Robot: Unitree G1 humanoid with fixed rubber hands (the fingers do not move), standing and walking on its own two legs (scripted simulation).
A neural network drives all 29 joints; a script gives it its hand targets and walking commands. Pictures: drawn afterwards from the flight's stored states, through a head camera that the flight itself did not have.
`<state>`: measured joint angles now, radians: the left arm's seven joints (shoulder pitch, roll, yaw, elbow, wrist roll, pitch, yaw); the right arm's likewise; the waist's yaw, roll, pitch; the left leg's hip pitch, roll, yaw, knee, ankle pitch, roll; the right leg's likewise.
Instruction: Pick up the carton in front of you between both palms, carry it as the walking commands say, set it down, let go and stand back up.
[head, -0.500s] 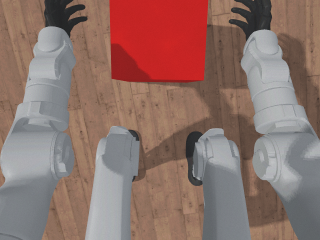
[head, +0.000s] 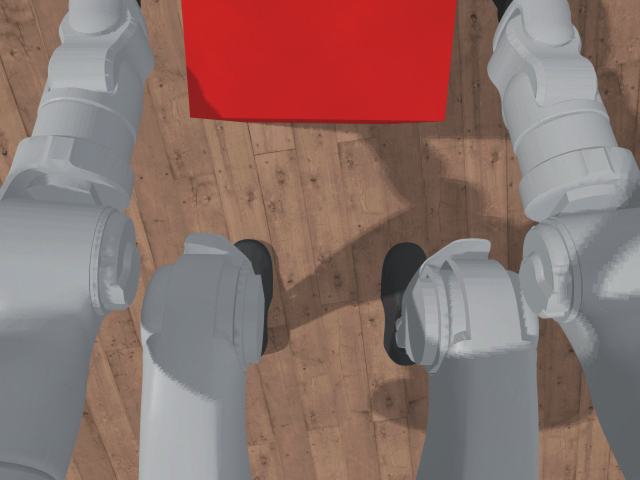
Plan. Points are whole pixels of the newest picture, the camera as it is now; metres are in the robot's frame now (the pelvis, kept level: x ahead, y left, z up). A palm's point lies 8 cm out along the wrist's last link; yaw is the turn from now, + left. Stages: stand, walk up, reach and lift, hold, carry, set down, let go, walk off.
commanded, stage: reach and lift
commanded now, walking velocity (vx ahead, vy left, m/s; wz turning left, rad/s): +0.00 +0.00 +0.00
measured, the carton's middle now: (317, 23) +0.53 +0.03 -0.24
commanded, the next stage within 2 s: none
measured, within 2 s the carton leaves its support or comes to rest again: leaves its support in 0.62 s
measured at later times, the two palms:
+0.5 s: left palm out of the picture +0.53 +0.18 -0.17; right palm out of the picture +0.54 -0.12 -0.17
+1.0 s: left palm out of the picture +0.49 +0.18 -0.01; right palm out of the picture +0.50 -0.12 +0.00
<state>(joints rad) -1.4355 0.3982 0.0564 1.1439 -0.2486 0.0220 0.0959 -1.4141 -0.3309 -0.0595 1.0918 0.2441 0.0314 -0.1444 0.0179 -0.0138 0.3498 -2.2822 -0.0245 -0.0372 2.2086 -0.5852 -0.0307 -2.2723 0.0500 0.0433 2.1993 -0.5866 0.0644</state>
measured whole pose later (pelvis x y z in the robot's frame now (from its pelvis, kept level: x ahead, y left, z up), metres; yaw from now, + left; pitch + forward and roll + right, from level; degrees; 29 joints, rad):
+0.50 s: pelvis -0.01 +0.00 +0.00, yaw +0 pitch +36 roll +0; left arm -1.53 0.32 0.11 1.21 -0.15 0.07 0.11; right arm -1.50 -0.24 -0.17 1.16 0.12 0.07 -0.17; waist 0.02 -0.02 0.37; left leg -2.27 -0.03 -0.04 2.19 -0.55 -0.04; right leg -2.26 0.06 0.05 2.18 -0.56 0.06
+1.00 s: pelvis -0.01 -0.01 +0.06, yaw +1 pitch +42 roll +0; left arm -1.15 0.10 0.43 0.83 0.16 0.34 0.05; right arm -1.14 -0.03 -0.48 0.80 -0.16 0.32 -0.10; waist 0.02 -0.02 -0.09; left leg -2.18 -0.09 -0.08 1.96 -0.52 -0.07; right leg -2.17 0.11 0.08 1.96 -0.53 0.08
